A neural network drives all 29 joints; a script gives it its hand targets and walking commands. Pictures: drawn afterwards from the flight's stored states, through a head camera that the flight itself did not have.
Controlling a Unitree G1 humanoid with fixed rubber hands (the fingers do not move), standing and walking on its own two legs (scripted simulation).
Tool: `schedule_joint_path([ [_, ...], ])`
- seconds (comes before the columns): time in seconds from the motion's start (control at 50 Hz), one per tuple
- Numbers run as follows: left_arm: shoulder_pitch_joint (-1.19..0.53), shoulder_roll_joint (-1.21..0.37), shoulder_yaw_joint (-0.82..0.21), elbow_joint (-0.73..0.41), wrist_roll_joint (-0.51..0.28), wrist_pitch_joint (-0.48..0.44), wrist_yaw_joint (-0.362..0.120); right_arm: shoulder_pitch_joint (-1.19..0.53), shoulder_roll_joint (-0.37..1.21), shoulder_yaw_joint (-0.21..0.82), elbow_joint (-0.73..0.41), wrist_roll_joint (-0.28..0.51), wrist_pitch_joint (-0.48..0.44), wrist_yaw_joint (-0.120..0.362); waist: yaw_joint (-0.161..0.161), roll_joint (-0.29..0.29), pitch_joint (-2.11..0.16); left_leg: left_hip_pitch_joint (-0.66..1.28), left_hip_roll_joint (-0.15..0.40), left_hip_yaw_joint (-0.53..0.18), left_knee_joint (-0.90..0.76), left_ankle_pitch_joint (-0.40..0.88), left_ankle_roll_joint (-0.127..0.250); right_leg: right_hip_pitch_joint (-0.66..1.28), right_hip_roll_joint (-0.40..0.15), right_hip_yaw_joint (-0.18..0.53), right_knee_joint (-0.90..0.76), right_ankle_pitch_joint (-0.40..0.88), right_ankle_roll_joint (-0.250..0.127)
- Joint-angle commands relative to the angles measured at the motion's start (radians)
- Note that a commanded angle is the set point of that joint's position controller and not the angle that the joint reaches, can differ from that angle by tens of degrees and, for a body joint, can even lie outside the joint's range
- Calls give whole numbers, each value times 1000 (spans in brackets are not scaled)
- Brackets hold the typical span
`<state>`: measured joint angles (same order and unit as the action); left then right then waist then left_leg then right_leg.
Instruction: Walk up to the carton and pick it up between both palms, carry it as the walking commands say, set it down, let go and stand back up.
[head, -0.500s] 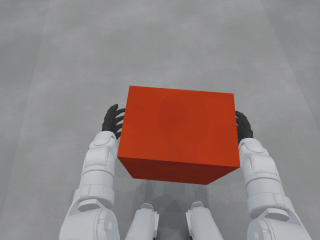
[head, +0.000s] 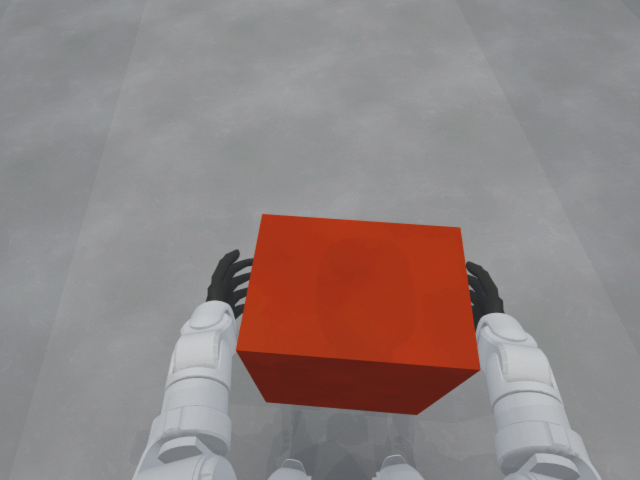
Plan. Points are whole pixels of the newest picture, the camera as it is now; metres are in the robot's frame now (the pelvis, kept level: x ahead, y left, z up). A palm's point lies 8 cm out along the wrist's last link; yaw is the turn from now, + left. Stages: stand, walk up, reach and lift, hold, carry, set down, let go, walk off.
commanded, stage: reach and lift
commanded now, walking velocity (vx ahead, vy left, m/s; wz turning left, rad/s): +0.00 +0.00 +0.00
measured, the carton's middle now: (349, 327) +0.35 -0.01 -0.11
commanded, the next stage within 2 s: none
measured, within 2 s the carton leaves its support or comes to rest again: neither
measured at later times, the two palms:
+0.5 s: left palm (196, 305) +0.33 +0.17 +0.04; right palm (501, 314) +0.32 -0.18 +0.03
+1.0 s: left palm (174, 304) +0.31 +0.17 +0.09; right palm (529, 317) +0.30 -0.18 +0.08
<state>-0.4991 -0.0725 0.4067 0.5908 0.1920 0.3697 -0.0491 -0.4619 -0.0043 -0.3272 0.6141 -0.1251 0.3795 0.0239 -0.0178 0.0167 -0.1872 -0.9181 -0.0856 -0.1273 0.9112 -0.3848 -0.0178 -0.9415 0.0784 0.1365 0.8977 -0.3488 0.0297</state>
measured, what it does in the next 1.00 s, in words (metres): rises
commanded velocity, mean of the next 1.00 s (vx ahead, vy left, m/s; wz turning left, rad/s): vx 0.00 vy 0.00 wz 0.00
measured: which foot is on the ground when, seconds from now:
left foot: down 0.00-1.00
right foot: down 0.00-1.00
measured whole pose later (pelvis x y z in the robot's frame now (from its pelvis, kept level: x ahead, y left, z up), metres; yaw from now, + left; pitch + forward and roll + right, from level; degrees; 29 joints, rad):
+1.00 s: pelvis +0.02 +0.00 +0.06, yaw +1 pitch -4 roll +0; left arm -0.26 -0.10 0.30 0.32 0.21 0.64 -0.08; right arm -0.22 0.02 -0.22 0.35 -0.13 0.65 0.05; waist -0.02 0.00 -0.02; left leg -0.10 -0.06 -0.15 0.42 -0.23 0.01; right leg -0.13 0.03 0.14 0.41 -0.21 0.02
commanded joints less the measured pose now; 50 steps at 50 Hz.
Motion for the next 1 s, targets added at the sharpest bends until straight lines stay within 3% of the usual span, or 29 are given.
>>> schedule_joint_path([
  [0.0,-528,-962,-610,-46,-129,-15,-196,-588,1042,520,-121,120,-32,230,-15,-1,-599,369,-30,55,-149,391,-15,440,41,-74,-115,390,-8],
  [0.04,-469,-912,-556,-13,-89,-5,-198,-557,1031,494,-110,92,-20,226,-4,-27,-530,343,-31,63,-163,369,-12,465,39,-73,-141,382,-4],
  [0.08,-479,-922,-590,-34,-93,-1,-194,-526,1050,508,-120,98,-16,224,-3,7,-507,396,-32,62,-196,378,-11,484,39,-66,-169,391,-5],
  [0.14,-416,-937,-561,6,-93,7,-202,-553,1034,529,-160,99,-10,215,-1,-63,-465,409,-28,59,-210,358,0,527,34,-63,-198,365,4],
  [0.18,-426,-914,-580,-31,-89,10,-202,-553,1042,561,-187,118,-7,217,29,-18,-473,452,-29,59,-234,389,5,566,28,-54,-218,394,5],
  [0.22,-394,-904,-571,-28,-90,18,-204,-530,1042,543,-185,98,8,211,2,-80,-410,441,-30,58,-257,366,7,616,33,-71,-248,388,9],
  [0.24,-427,-899,-576,-56,-88,19,-203,-508,1022,516,-164,84,10,210,-10,-31,-382,445,-29,57,-254,354,1,587,30,-57,-252,374,-2],
  [0.26,-417,-910,-577,-20,-86,23,-204,-524,1053,534,-141,97,15,210,12,-46,-369,458,-23,61,-270,303,9,618,17,-47,-269,317,1],
  [0.28,-428,-906,-594,-58,-87,22,-201,-531,1046,536,-161,101,13,209,12,-23,-388,501,-27,62,-280,363,2,618,28,-56,-274,369,-1],
  [0.3,-422,-902,-608,-88,-102,24,-207,-512,1065,558,-179,103,21,211,4,-78,-421,521,-25,53,-284,384,7,674,26,-62,-282,405,8],
  [0.32,-448,-891,-613,-106,-115,26,-210,-495,1054,558,-188,102,24,202,-5,-69,-434,543,-26,55,-288,404,5,700,22,-48,-298,435,10],
  [0.34,-423,-891,-594,-82,-100,43,-208,-462,1037,538,-160,97,35,203,-1,-3,-368,514,-25,59,-305,364,1,710,15,-44,-304,406,-4],
  [0.4,-386,-924,-624,-84,-121,49,-213,-530,1039,582,-244,130,37,203,-2,-65,-377,570,-25,47,-343,372,10,754,21,-60,-331,406,10],
  [0.42,-385,-893,-597,-81,-100,60,-215,-457,1022,537,-177,96,50,203,-3,-10,-321,554,-24,56,-352,343,3,746,7,-51,-347,377,-1],
  [0.44,-376,-906,-645,-119,-126,69,-212,-463,1041,579,-216,130,56,205,6,-9,-366,637,-25,53,-378,391,-5,797,19,-63,-361,421,3],
  [0.46,-359,-898,-620,-92,-109,76,-211,-440,1011,541,-176,107,60,206,-15,-1,-305,625,-18,43,-383,375,-2,758,10,-56,-368,395,-7],
  [0.52,-372,-896,-637,-141,-120,85,-211,-436,993,539,-216,95,74,211,-25,-30,-276,671,-15,31,-410,408,-3,760,17,-64,-394,421,-12],
  [0.58,-344,-905,-645,-148,-121,112,-211,-405,1000,547,-199,104,101,219,-13,-8,-226,692,-10,32,-446,368,-4,814,11,-69,-419,378,-19],
  [0.6,-355,-896,-634,-146,-110,119,-209,-406,969,519,-206,89,107,219,-31,17,-184,696,-11,32,-447,372,-8,782,10,-66,-430,383,-26],
  [0.68,-334,-926,-682,-199,-149,145,-210,-401,983,581,-273,136,133,234,-16,-11,-229,766,-5,25,-481,409,-7,875,18,-73,-452,418,-26],
  [0.7,-340,-913,-664,-197,-126,159,-203,-380,971,565,-252,129,142,237,-2,64,-189,765,-11,30,-485,396,-14,855,7,-61,-459,401,-37],
  [0.72,-352,-924,-685,-201,-139,164,-203,-408,969,567,-268,139,149,240,-14,5,-161,757,-9,26,-500,350,-9,859,18,-74,-465,356,-32],
  [0.74,-335,-926,-693,-213,-147,169,-203,-404,964,590,-294,153,153,243,-2,31,-158,772,-6,23,-512,367,-10,870,14,-69,-470,373,-34],
  [0.78,-300,-947,-699,-208,-151,189,-205,-439,960,618,-348,159,164,247,1,-19,-167,788,-6,24,-522,363,-6,891,15,-78,-477,358,-28],
  [0.84,-307,-973,-752,-293,-190,201,-203,-422,981,662,-419,183,183,252,-4,-26,-192,846,-6,12,-529,452,-6,913,23,-76,-482,428,-24],
  [0.9,-278,-934,-732,-286,-182,235,-208,-437,968,665,-461,186,213,248,4,-58,-154,864,-7,22,-550,399,2,931,20,-78,-507,377,-15],
  [0.94,-300,-917,-773,-329,-187,260,-206,-344,989,647,-410,176,247,242,-15,-10,-82,872,-3,29,-573,350,0,931,14,-70,-530,346,-18],
  [0.96,-297,-907,-770,-340,-196,267,-211,-362,968,644,-427,178,256,243,-19,-47,-65,863,1,20,-580,350,4,929,21,-77,-533,344,-16],
  [0.98,-285,-886,-733,-317,-173,279,-208,-329,958,612,-378,170,270,244,-9,3,-10,865,1,29,-590,309,4,911,8,-66,-553,304,-23],
])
